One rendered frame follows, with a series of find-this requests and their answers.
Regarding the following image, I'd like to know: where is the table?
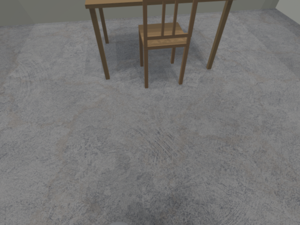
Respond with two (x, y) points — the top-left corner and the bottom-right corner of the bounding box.
(85, 0), (233, 80)

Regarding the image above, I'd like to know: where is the chair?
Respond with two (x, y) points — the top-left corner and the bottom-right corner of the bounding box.
(138, 0), (198, 88)

